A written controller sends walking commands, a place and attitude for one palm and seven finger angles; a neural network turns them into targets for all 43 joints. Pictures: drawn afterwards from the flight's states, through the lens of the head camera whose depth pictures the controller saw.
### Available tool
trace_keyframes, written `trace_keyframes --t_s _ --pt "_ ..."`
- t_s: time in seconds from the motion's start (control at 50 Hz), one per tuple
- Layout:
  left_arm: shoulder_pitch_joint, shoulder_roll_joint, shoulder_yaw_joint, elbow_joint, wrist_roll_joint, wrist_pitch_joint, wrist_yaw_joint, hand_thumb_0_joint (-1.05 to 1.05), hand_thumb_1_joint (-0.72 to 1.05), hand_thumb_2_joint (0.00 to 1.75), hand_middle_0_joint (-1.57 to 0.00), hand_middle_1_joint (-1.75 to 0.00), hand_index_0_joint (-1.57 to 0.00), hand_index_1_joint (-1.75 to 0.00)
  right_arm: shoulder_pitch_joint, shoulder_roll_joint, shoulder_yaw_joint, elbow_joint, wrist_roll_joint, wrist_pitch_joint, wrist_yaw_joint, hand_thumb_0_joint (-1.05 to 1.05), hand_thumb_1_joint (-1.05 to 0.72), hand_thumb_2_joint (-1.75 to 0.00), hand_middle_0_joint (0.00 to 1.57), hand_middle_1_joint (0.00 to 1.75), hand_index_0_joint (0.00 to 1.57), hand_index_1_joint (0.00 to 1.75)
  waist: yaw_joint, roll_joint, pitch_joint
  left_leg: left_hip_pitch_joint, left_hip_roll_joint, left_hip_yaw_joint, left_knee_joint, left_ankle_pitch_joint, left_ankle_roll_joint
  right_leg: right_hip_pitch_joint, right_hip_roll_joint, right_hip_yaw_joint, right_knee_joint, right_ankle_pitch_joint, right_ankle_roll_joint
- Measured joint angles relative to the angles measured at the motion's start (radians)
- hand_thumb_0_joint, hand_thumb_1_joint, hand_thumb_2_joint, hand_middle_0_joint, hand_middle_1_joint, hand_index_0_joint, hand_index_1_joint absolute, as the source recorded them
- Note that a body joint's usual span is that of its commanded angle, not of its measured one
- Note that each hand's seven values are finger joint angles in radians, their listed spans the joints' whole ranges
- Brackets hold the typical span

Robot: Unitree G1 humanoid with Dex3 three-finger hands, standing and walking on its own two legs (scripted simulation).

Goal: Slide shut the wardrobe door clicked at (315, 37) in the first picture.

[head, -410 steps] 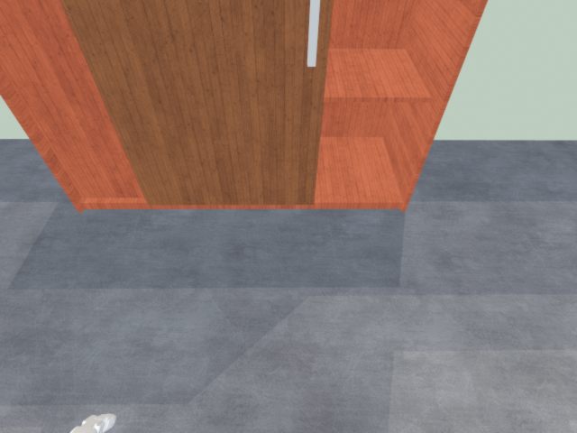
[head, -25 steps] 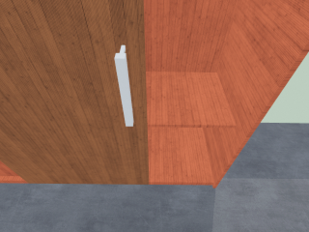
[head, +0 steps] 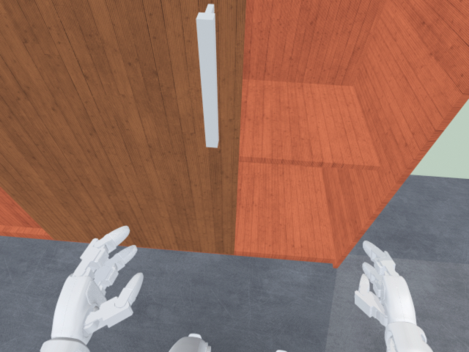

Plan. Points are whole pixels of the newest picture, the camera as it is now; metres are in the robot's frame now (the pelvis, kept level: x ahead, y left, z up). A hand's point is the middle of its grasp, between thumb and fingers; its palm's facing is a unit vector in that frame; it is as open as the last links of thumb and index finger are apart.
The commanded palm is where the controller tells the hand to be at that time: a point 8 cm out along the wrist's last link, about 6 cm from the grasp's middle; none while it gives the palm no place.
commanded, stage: raise the hand with hooked fingers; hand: left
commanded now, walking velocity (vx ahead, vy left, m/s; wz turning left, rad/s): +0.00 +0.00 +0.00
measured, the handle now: (211, 84) +0.55 +0.10 +0.17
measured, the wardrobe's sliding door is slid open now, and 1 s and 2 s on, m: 0.43 0.43 0.43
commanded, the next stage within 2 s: move the hooked fingers beside the handle in 1.64 s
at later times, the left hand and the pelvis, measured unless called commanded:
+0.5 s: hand (83, 244) +0.23 +0.24 +0.11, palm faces +0.04 -1.00 -0.07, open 11.8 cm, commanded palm +0.21 +0.29 +0.12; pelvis +0.00 +0.02 +0.03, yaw +0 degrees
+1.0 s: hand (26, 191) +0.27 +0.30 +0.18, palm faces +0.09 -0.99 -0.07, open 13.9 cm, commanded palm +0.24 +0.34 +0.18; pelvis +0.01 +0.03 +0.05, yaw +1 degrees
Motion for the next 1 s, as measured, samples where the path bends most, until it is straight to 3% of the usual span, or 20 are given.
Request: trace_keyframes --t_s 0.06,0.12,0.2,0.28,0.4,0.48,0.62,0.84,1.0 --pt "-0.001 0.025 0.028 -0.039 0.001 -0.03 0.022 0.01 0.49 0.73 -0.23 -0.56 -0.23 -0.56 0.021 0.017 0.029 0.015 -0.007 -0.007 -0.011 0.01 -0.91 -0.9 0.19 0.3 0.2 0.29 0.011 0.011 0.008 -0.018 0.005 -0.031 0.02 -0.002 -0.004 0.003 0.008 -0.03 -0.005 0.003 -0.005" --pt "-0.063 0.055 0.051 -0.043 -0.02 -0.054 -0.021 0.02 0.42 0.7 -0.24 -0.61 -0.23 -0.61 0.036 0.033 0.068 0.064 -0.004 -0.015 -0.016 0.01 -0.91 -0.9 0.2 0.3 0.2 0.3 0.011 0.03 0.024 -0.023 0.01 -0.054 0.028 0.002 -0.008 0.013 0.014 -0.052 -0.019 0.012 -0.009" --pt "-0.154 0.094 0.07 -0.011 -0.052 0.023 -0.095 0.01 0.33 0.66 -0.24 -0.67 -0.24 -0.66 0.068 0.055 0.104 0.126 0.008 -0.011 -0.023 0.01 -0.91 -0.89 0.2 0.3 0.21 0.3 -0.006 0.051 0.038 0.006 0.013 -0.054 -0.008 0.023 -0.007 0.045 0.02 -0.052 -0.064 0.039 -0.006" --pt "-0.173 0.108 0.105 0.019 -0.076 0.113 -0.108 0.01 0.24 0.62 -0.25 -0.73 -0.25 -0.72 0.115 0.061 0.107 0.155 0.012 -0.01 -0.028 0.01 -0.9 -0.89 0.2 0.3 0.21 0.3 -0.034 0.057 0.037 0.065 0.014 -0.027 -0.084 0.051 0.0 0.089 0.02 -0.025 -0.13 0.073 0.004" --pt "-0.148 0.104 0.144 0.004 -0.08 0.102 -0.068 0.01 0.1 0.56 -0.26 -0.82 -0.26 -0.81 0.167 0.023 0.075 0.167 0.012 -0.035 -0.028 0.01 -0.9 -0.89 0.2 0.3 0.21 0.3 -0.05 0.053 0.044 0.13 0.008 0.004 -0.164 0.08 0.014 0.141 0.014 0.005 -0.199 0.105 0.018" --pt "-0.159 0.108 0.151 0.008 -0.083 0.089 -0.078 0.01 0.01 0.52 -0.27 -0.88 -0.26 -0.87 0.169 -0.01 0.058 0.172 0.016 -0.05 -0.032 0.01 -0.9 -0.9 0.2 0.3 0.2 0.3 -0.046 0.049 0.055 0.158 0.002 0.008 -0.189 0.088 0.022 0.17 0.01 0.009 -0.228 0.117 0.026" --pt "-0.208 0.137 0.175 0.024 -0.088 0.127 -0.098 0.0 -0.16 0.45 -0.28 -0.98 -0.28 -0.98 0.137 -0.026 0.06 0.163 0.02 -0.072 -0.041 0.01 -0.91 -0.9 0.2 0.3 0.2 0.3 -0.032 0.039 0.067 0.22 -0.006 0.008 -0.238 0.103 0.031 0.238 0.004 0.01 -0.288 0.137 0.035" --pt "-0.323 0.178 0.219 0.06 -0.093 0.24 -0.144 0.0 -0.4 0.35 -0.3 -1.14 -0.29 -1.14 0.086 0.005 0.109 0.146 0.023 -0.069 -0.044 0.01 -0.91 -0.9 0.2 0.3 0.2 0.3 -0.001 0.045 0.072 0.322 -0.017 0.006 -0.32 0.127 0.039 0.348 -0.003 0.007 -0.382 0.167 0.044" --pt "-0.405 0.213 0.267 0.107 -0.097 0.301 -0.178 -0.01 -0.48 0.31 -0.3 -1.19 -0.3 -1.18 0.084 0.012 0.129 0.164 0.026 -0.056 -0.052 0.01 -0.9 -0.89 0.2 0.3 0.21 0.3 0.011 0.052 0.082 0.381 -0.021 0.004 -0.377 0.15 0.039 0.409 -0.004 0.006 -0.44 0.19 0.045"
